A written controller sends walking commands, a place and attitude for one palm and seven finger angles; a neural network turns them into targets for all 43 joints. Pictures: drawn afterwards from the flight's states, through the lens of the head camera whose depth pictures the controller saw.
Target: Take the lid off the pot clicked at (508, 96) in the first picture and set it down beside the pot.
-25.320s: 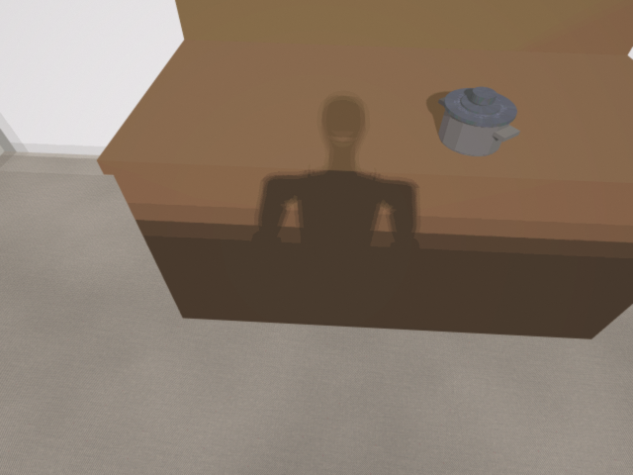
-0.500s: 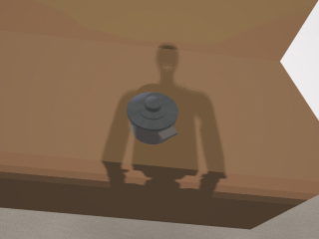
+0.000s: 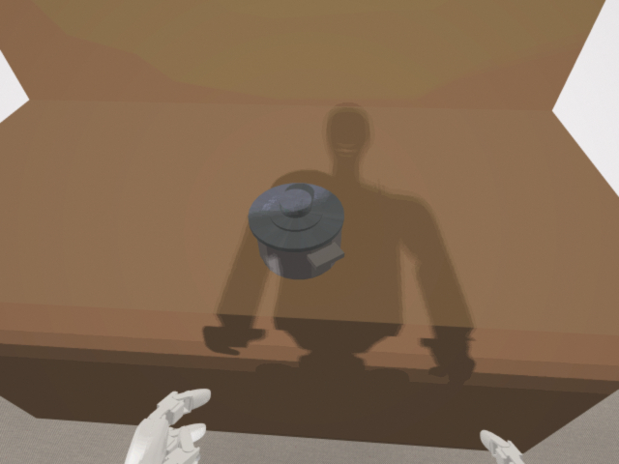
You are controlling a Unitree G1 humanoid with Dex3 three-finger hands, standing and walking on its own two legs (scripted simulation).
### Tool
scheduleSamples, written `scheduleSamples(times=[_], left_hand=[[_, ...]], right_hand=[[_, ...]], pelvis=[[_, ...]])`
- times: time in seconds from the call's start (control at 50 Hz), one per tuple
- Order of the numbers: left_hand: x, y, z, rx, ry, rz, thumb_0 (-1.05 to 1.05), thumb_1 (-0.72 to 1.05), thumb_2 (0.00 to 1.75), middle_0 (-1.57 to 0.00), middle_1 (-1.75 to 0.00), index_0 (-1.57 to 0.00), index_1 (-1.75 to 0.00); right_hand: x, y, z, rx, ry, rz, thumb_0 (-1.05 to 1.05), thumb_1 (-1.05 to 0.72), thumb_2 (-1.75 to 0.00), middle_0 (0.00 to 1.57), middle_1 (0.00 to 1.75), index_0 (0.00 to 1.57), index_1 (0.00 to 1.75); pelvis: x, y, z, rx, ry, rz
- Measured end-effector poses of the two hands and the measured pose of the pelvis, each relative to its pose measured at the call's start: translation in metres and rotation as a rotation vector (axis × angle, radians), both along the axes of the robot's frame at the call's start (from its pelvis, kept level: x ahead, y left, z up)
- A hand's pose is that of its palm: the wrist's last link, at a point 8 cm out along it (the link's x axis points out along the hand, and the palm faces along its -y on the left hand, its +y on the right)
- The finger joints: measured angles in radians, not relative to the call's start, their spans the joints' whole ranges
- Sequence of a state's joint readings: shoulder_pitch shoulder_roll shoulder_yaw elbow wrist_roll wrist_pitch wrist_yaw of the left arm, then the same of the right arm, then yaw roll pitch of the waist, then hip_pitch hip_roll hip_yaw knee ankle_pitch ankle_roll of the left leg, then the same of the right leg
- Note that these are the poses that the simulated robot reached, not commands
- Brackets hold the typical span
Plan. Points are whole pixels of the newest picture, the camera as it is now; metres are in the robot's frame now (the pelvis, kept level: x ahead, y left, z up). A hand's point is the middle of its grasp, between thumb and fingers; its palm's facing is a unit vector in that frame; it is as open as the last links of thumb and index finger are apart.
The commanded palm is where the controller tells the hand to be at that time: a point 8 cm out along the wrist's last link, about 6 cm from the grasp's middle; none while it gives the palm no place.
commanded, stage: lift the closed hand beside the body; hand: left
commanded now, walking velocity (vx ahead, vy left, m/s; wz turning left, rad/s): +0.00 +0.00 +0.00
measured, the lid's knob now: (295, 203) +0.48 +0.05 +0.08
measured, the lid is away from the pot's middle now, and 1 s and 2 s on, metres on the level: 0.00 0.00 0.00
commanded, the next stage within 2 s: raise the hand higher, near the body in 0.34 s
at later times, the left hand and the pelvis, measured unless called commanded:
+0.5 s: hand out of the picture +0.10 +0.17 +0.01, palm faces +0.27 -0.88 -0.38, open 3.1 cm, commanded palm +0.06 +0.22 +0.05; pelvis -0.02 -0.07 +0.00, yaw +2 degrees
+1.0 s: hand (160, 428) +0.15 +0.16 +0.07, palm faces +0.34 -0.83 -0.44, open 3.1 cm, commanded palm +0.10 +0.19 +0.10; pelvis +0.02 -0.09 +0.01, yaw +2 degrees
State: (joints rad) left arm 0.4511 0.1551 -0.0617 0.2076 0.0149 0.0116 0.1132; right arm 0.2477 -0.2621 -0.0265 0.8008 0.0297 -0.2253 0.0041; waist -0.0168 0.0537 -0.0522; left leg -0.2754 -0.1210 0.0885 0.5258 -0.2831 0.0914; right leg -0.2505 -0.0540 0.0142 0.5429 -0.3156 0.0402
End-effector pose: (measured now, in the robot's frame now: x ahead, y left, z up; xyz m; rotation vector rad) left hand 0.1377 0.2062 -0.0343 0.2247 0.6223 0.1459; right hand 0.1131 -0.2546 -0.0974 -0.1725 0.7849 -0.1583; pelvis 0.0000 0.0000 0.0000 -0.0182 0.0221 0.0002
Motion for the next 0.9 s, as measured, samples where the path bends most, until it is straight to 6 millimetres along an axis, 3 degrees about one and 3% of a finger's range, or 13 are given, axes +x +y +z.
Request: scheduleSamples(times=[0.06, 0.16, 0.24, 0.32, 0.44, 0.56, 0.64, 0.76, 0.9], left_hand=[[-0.003, 0.000, 0.018, -0.047, -0.124, 0.046, 0.04, 0.94, 0.89, -0.58, -0.72, -0.58, -0.72], [-0.037, 0.006, 0.033, -0.023, -0.186, 0.094, 0.02, 0.92, 0.89, -0.79, -0.95, -0.79, -0.95], [-0.057, 0.008, 0.035, 0.011, -0.157, 0.130, 0.01, 0.91, 0.89, -0.97, -1.14, -0.96, -1.13], [-0.066, 0.012, 0.055, 0.080, -0.182, 0.155, 0.01, 0.90, 0.89, -1.12, -1.30, -1.11, -1.30], [-0.069, 0.004, 0.067, 0.140, -0.176, 0.163, 0.01, 0.90, 0.89, -1.24, -1.43, -1.23, -1.43], [-0.063, 0.002, 0.087, 0.208, -0.211, 0.163, 0.01, 0.90, 0.89, -1.28, -1.48, -1.28, -1.48], [-0.057, 0.003, 0.092, 0.236, -0.218, 0.177, 0.01, 0.90, 0.89, -1.29, -1.49, -1.29, -1.49], [-0.045, -0.001, 0.109, 0.266, -0.273, 0.169, 0.01, 0.90, 0.89, -1.29, -1.50, -1.29, -1.49], [-0.032, -0.005, 0.120, 0.275, -0.315, 0.170, 0.01, 0.90, 0.89, -1.30, -1.50, -1.29, -1.49]], right_hand=[[0.042, -0.002, 0.034, -0.011, -0.142, 0.023, 0.02, -0.92, -0.90, 0.20, 0.30, 0.19, 0.30], [0.092, 0.004, 0.082, -0.043, -0.323, 0.129, 0.01, -0.91, -0.90, 0.20, 0.30, 0.20, 0.30], [0.085, -0.002, 0.078, -0.064, -0.292, 0.169, 0.01, -0.91, -0.90, 0.20, 0.30, 0.22, 0.32], [0.069, -0.005, 0.059, -0.034, -0.222, 0.169, 0.01, -0.90, -0.90, 0.20, 0.30, 0.21, 0.31], [0.041, -0.009, 0.027, 0.038, -0.108, 0.127, 0.01, -0.90, -0.90, 0.20, 0.30, 0.20, 0.30], [0.030, -0.025, 0.014, 0.049, -0.049, 0.092, 0.02, -0.90, -0.90, 0.20, 0.30, 0.20, 0.30], [0.036, -0.040, 0.014, 0.037, -0.055, 0.073, 0.02, -0.90, -0.90, 0.20, 0.30, 0.20, 0.30], [0.062, -0.060, 0.024, 0.004, -0.108, 0.062, 0.02, -0.90, -0.90, 0.20, 0.30, 0.20, 0.30], [0.096, -0.064, 0.037, -0.003, -0.170, 0.074, 0.01, -0.90, -0.90, 0.20, 0.30, 0.20, 0.30]], pelvis=[[-0.002, -0.012, 0.001, 0.008, -0.007, -0.008], [-0.007, -0.029, 0.001, -0.005, -0.025, 0.025], [-0.015, -0.040, 0.001, -0.012, -0.028, 0.046], [-0.018, -0.049, 0.002, -0.011, -0.030, 0.050], [-0.019, -0.062, 0.003, -0.001, -0.035, 0.046], [-0.014, -0.076, 0.005, 0.005, -0.040, 0.040], [-0.011, -0.083, 0.006, 0.007, -0.040, 0.037], [-0.001, -0.090, 0.008, 0.013, -0.040, 0.035], [0.010, -0.094, 0.009, 0.018, -0.041, 0.036]])
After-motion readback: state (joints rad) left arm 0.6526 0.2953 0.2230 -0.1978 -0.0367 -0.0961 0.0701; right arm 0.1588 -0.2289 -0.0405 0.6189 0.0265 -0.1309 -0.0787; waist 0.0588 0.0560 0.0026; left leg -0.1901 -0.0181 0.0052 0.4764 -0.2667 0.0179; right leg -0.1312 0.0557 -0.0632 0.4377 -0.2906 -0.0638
